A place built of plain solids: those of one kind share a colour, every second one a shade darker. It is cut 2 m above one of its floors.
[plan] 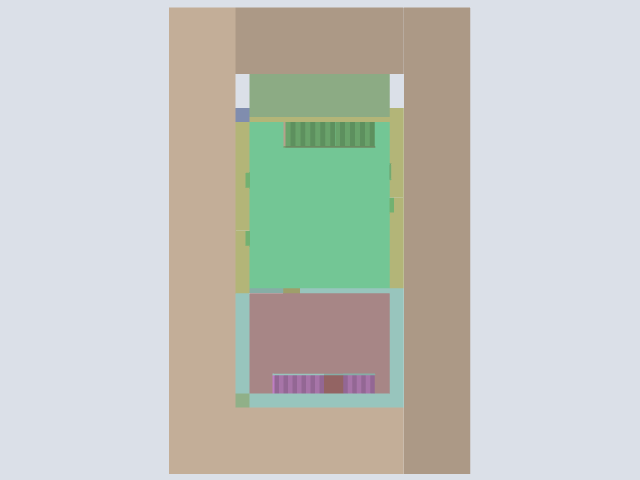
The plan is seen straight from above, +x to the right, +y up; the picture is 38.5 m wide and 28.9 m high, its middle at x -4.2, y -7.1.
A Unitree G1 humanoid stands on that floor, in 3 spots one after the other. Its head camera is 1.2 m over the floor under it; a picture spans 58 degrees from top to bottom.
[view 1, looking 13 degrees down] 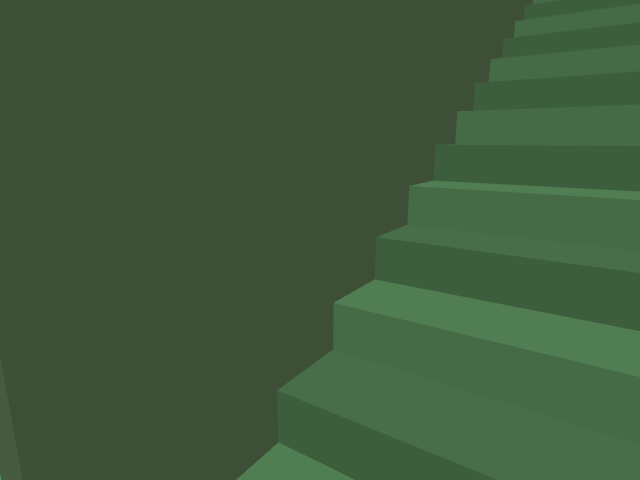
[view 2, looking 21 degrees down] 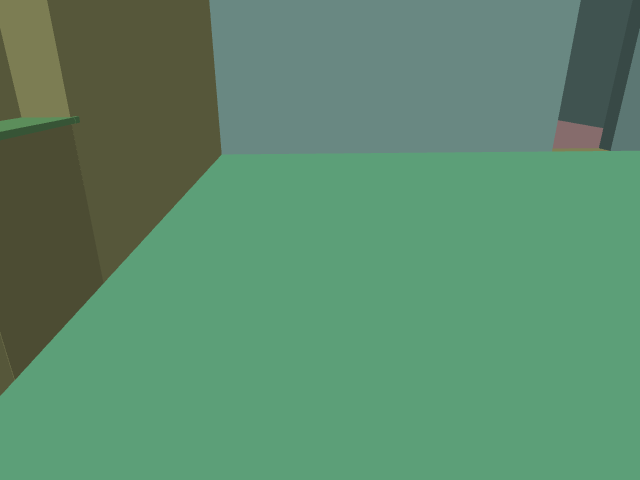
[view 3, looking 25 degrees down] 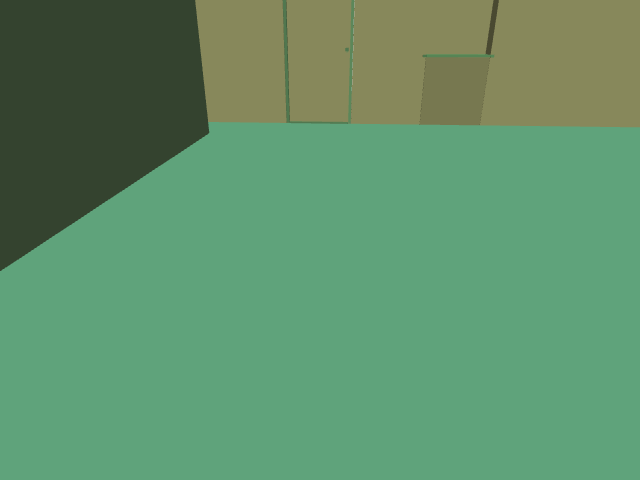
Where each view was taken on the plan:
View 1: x -0.65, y -0.72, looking -146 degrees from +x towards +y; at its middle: wall_mill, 1.32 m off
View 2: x -1.20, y -3.00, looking -93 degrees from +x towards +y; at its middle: floor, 3.35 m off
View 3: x -6.84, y -3.50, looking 4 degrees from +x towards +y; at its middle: floor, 2.84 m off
